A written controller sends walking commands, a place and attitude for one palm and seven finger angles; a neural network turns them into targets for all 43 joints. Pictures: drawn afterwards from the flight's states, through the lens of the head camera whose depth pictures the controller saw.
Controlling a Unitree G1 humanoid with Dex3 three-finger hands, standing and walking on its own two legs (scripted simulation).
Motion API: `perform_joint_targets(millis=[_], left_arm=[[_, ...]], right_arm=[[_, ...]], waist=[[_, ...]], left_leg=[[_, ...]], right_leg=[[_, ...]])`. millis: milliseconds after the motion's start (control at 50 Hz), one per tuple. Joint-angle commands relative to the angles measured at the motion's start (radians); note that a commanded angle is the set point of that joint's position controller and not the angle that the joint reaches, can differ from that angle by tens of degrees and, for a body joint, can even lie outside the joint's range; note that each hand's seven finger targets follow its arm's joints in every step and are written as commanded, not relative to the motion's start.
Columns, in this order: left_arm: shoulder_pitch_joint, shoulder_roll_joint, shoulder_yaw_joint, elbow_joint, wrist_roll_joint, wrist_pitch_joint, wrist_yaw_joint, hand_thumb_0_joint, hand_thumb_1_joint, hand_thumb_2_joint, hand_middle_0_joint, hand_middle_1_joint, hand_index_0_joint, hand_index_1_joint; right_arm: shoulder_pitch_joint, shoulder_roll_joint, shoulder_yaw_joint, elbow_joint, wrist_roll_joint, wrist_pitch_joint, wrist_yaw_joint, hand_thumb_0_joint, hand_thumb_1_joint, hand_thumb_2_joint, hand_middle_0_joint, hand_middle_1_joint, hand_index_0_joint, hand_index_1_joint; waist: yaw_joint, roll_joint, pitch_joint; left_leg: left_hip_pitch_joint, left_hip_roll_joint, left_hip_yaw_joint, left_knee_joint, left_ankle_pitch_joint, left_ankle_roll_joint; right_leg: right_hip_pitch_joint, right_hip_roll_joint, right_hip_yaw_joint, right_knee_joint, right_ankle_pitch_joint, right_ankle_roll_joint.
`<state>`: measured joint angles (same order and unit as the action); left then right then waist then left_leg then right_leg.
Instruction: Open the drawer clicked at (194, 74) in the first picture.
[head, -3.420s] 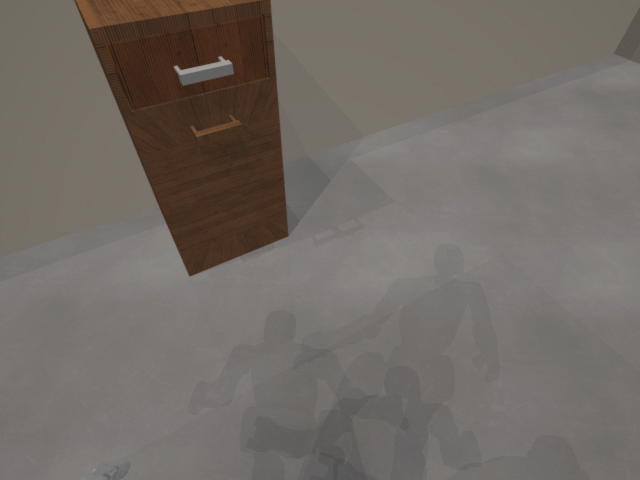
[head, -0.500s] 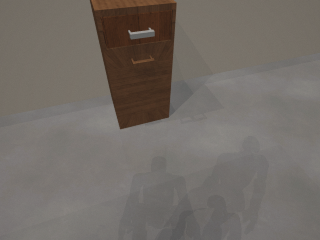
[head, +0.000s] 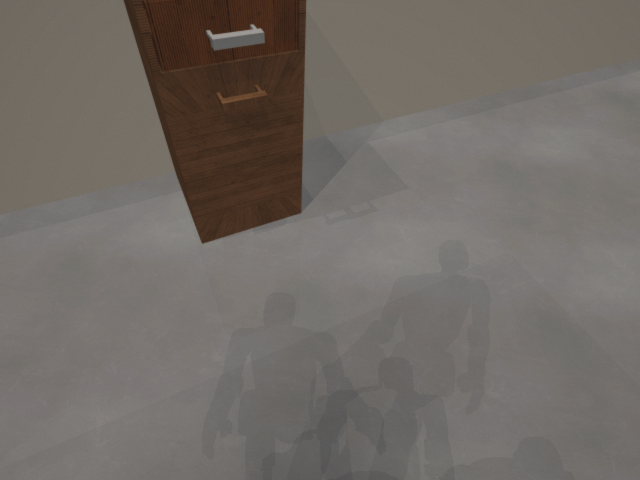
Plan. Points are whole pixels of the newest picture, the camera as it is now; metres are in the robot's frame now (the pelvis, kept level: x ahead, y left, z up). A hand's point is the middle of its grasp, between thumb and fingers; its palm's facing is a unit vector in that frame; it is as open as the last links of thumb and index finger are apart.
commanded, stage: walk to a spot facing it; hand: left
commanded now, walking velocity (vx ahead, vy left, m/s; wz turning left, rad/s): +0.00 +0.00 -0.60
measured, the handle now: (234, 35) +1.10 +0.30 +0.03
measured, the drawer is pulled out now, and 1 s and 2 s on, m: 0.00 0.00 0.00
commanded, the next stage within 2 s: turn to face it in 1.40 s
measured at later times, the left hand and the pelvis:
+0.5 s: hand (254, 452) +0.18 +0.10 -0.14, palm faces -0.26 -0.93 -0.27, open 7.4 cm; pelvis +0.03 -0.06 +0.00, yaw -18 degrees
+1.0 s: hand (281, 378) +0.30 +0.08 -0.19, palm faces -0.45 -0.88 -0.16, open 7.4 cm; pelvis +0.25 -0.10 +0.00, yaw -32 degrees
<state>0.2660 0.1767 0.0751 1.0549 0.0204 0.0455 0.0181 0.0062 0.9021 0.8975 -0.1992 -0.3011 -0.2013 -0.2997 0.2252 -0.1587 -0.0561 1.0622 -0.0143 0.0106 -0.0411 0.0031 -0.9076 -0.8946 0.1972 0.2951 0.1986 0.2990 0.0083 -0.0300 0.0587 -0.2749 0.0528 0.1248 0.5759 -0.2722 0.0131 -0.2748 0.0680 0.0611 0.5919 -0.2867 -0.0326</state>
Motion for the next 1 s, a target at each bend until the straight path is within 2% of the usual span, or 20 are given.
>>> perform_joint_targets(millis=[0,60,160,260,320,360,380,400,420,480,560,680,760,800,820,840,860,880,940,980], left_arm=[[-0.024,0.113,0.042,-0.103,0.006,0.001,-0.012,0.000,0.900,0.900,-0.200,-0.300,-0.200,-0.300],[-0.022,0.095,0.044,-0.110,0.013,0.006,-0.031,0.000,0.900,0.900,-0.200,-0.300,-0.200,-0.300],[-0.112,0.082,0.035,-0.169,0.013,0.011,-0.056,0.000,0.900,0.900,-0.200,-0.300,-0.200,-0.300],[-0.157,0.083,0.029,-0.211,0.014,-0.003,-0.069,0.000,0.900,0.900,-0.200,-0.300,-0.200,-0.300],[-0.113,0.085,0.031,-0.211,0.012,-0.017,-0.069,0.000,0.900,0.900,-0.200,-0.300,-0.200,-0.300],[0.010,0.113,0.040,-0.163,0.011,-0.031,-0.059,0.000,0.900,0.900,-0.200,-0.300,-0.200,-0.300],[0.123,0.197,0.057,-0.133,0.016,-0.047,-0.049,0.000,0.900,0.900,-0.200,-0.300,-0.200,-0.300],[0.208,0.325,0.075,-0.107,0.013,-0.060,-0.032,0.000,0.900,0.900,-0.200,-0.300,-0.200,-0.300],[0.253,0.323,0.070,-0.108,-0.002,-0.059,-0.013,0.000,0.900,0.900,-0.200,-0.300,-0.200,-0.300],[0.090,0.216,0.039,-0.131,0.000,-0.086,-0.009,0.000,0.900,0.900,-0.200,-0.300,-0.200,-0.300],[0.084,0.174,0.017,-0.112,0.004,-0.118,-0.015,0.000,0.900,0.900,-0.200,-0.300,-0.200,-0.300],[0.171,0.162,0.008,-0.052,0.005,-0.127,-0.005,0.000,0.900,0.900,-0.200,-0.300,-0.200,-0.300],[0.175,0.161,0.003,-0.022,0.008,-0.119,0.001,0.000,0.900,0.900,-0.200,-0.300,-0.200,-0.300],[0.147,0.175,0.008,-0.025,0.004,-0.119,0.001,0.000,0.900,0.900,-0.200,-0.300,-0.200,-0.300],[0.125,0.176,0.012,-0.023,-0.001,-0.121,0.001,0.000,0.900,0.900,-0.200,-0.300,-0.200,-0.300],[0.135,0.147,0.011,-0.027,-0.009,-0.121,-0.003,0.000,0.900,0.900,-0.200,-0.300,-0.200,-0.300],[0.211,0.077,0.005,-0.034,-0.020,-0.112,-0.015,0.000,0.900,0.900,-0.200,-0.300,-0.200,-0.300],[0.182,0.086,0.000,-0.052,-0.016,-0.116,-0.016,0.000,0.900,0.900,-0.200,-0.300,-0.200,-0.300],[0.058,0.077,0.008,-0.050,0.002,-0.096,-0.033,0.000,0.900,0.900,-0.200,-0.300,-0.200,-0.300],[0.084,0.038,0.005,-0.039,0.012,-0.069,-0.043,0.000,0.900,0.900,-0.200,-0.300,-0.200,-0.300]], right_arm=[[0.056,-0.168,-0.031,-0.072,-0.004,-0.027,-0.016,0.000,-0.900,-0.900,0.200,0.300,0.200,0.300],[-0.021,-0.163,-0.030,-0.116,-0.011,-0.034,-0.014,0.000,-0.900,-0.900,0.200,0.300,0.200,0.300],[0.064,-0.187,-0.043,-0.105,-0.017,-0.038,0.002,0.000,-0.900,-0.900,0.200,0.300,0.200,0.300],[0.074,-0.224,-0.059,-0.107,-0.022,-0.040,0.020,0.000,-0.900,-0.900,0.200,0.300,0.200,0.300],[0.039,-0.246,-0.066,-0.120,-0.024,-0.039,0.031,0.000,-0.900,-0.900,0.200,0.300,0.200,0.300],[0.018,-0.233,-0.060,-0.129,-0.023,-0.032,0.039,0.000,-0.900,-0.900,0.200,0.300,0.200,0.300],[0.000,-0.182,-0.047,-0.154,-0.013,-0.030,0.046,0.000,-0.900,-0.900,0.200,0.300,0.200,0.300],[-0.088,-0.109,-0.017,-0.230,-0.012,-0.029,0.059,0.000,-0.900,-0.900,0.200,0.300,0.200,0.300],[-0.170,-0.145,-0.017,-0.266,-0.015,-0.030,0.057,0.000,-0.900,-0.900,0.200,0.300,0.200,0.300],[-0.139,-0.153,-0.030,-0.225,-0.019,-0.037,0.063,0.000,-0.900,-0.900,0.200,0.300,0.200,0.300],[-0.061,-0.125,-0.028,-0.178,-0.018,-0.031,0.069,0.000,-0.900,-0.900,0.200,0.300,0.200,0.300],[-0.181,-0.104,-0.011,-0.224,-0.011,-0.043,0.073,0.000,-0.900,-0.900,0.200,0.300,0.200,0.300],[-0.220,-0.096,-0.004,-0.231,-0.006,-0.057,0.073,0.000,-0.900,-0.900,0.200,0.300,0.200,0.300],[-0.124,-0.113,-0.011,-0.196,-0.007,-0.068,0.061,0.000,-0.900,-0.900,0.200,0.300,0.200,0.300],[0.019,-0.135,-0.018,-0.150,-0.011,-0.074,0.049,0.000,-0.900,-0.900,0.200,0.300,0.200,0.300],[0.180,-0.205,-0.034,-0.101,-0.018,-0.079,0.035,0.000,-0.900,-0.900,0.200,0.300,0.200,0.300],[0.294,-0.336,-0.065,-0.074,-0.030,-0.083,0.027,0.000,-0.900,-0.900,0.200,0.300,0.200,0.300],[0.317,-0.339,-0.055,-0.071,-0.016,-0.072,0.025,0.000,-0.900,-0.900,0.200,0.300,0.200,0.300],[0.080,-0.165,-0.014,-0.115,-0.012,-0.084,0.021,0.000,-0.900,-0.900,0.200,0.300,0.200,0.300],[0.063,-0.110,0.000,-0.095,-0.012,-0.098,0.020,0.000,-0.900,-0.900,0.200,0.300,0.200,0.300]], waist=[[-0.019,0.245,-0.036],[0.010,0.114,-0.028],[-0.045,0.171,-0.023],[-0.059,0.184,-0.008],[-0.028,0.163,-0.031],[0.039,0.072,-0.081],[0.098,-0.128,-0.115],[0.150,-0.416,-0.069],[0.161,-0.282,-0.039],[0.059,-0.110,0.035],[-0.002,-0.078,0.026],[0.028,-0.053,0.023],[0.034,-0.087,0.038],[-0.019,-0.065,0.001],[-0.082,-0.056,-0.066],[-0.139,0.036,-0.181],[-0.147,0.347,-0.317],[-0.141,0.360,-0.316],[-0.051,0.129,-0.022],[-0.003,0.114,0.034]], left_leg=[[0.089,0.386,-0.331,-0.357,0.115,0.151],[0.094,0.313,-0.168,-0.319,0.144,0.122],[0.175,0.325,-0.109,-0.375,-0.145,0.113],[0.142,0.356,-0.038,-0.377,-0.256,0.092],[0.112,0.368,0.012,-0.302,-0.245,0.069],[0.008,0.303,0.084,-0.092,-0.271,0.018],[-0.167,0.221,0.165,0.172,-0.298,-0.030],[-0.502,0.070,0.132,0.498,-0.420,-0.076],[-0.577,0.074,-0.016,0.613,-0.334,-0.066],[-0.511,0.128,-0.088,0.617,-0.090,-0.066],[-0.397,0.097,-0.048,0.499,0.031,-0.093],[-0.435,0.083,-0.045,0.321,0.091,-0.081],[-0.279,0.048,-0.028,0.146,0.072,-0.048],[-0.079,-0.002,0.002,0.051,0.067,-0.027],[0.104,-0.018,-0.006,-0.030,0.124,-0.016],[0.349,0.056,-0.073,-0.059,0.151,0.004],[0.586,0.368,-0.462,-0.110,0.139,0.090],[0.541,0.458,-0.640,-0.264,0.096,0.141],[0.154,0.366,-0.396,-0.363,-0.018,0.092],[0.021,0.305,-0.226,-0.382,0.047,0.057]], right_leg=[[-0.240,-0.067,-0.008,0.522,-0.233,0.045],[-0.287,-0.103,-0.040,0.594,-0.146,0.068],[-0.308,-0.150,-0.109,0.422,-0.117,0.085],[-0.208,-0.153,-0.171,0.204,-0.150,0.069],[-0.091,-0.135,-0.200,0.069,-0.145,0.051],[0.127,-0.082,-0.248,-0.083,-0.048,0.032],[0.312,-0.200,-0.075,-0.212,-0.175,-0.012],[0.395,-0.436,0.396,-0.372,-0.248,-0.124],[0.370,-0.498,0.512,-0.417,-0.137,-0.185],[0.232,-0.397,0.302,-0.381,-0.049,-0.151],[0.174,-0.298,0.109,-0.367,0.269,-0.117],[0.279,-0.294,0.125,-0.351,0.394,-0.139],[0.246,-0.293,0.124,-0.315,0.468,-0.119],[0.198,-0.273,0.102,-0.201,0.630,-0.107],[0.152,-0.233,0.073,-0.055,0.660,-0.081],[0.055,-0.176,0.037,0.159,0.521,-0.051],[-0.189,-0.028,-0.076,0.501,-0.047,0.003],[-0.285,-0.012,-0.015,0.692,-0.283,-0.005],[-0.323,-0.157,-0.005,0.759,-0.050,0.006],[-0.254,-0.174,-0.026,0.709,0.002,0.018]])
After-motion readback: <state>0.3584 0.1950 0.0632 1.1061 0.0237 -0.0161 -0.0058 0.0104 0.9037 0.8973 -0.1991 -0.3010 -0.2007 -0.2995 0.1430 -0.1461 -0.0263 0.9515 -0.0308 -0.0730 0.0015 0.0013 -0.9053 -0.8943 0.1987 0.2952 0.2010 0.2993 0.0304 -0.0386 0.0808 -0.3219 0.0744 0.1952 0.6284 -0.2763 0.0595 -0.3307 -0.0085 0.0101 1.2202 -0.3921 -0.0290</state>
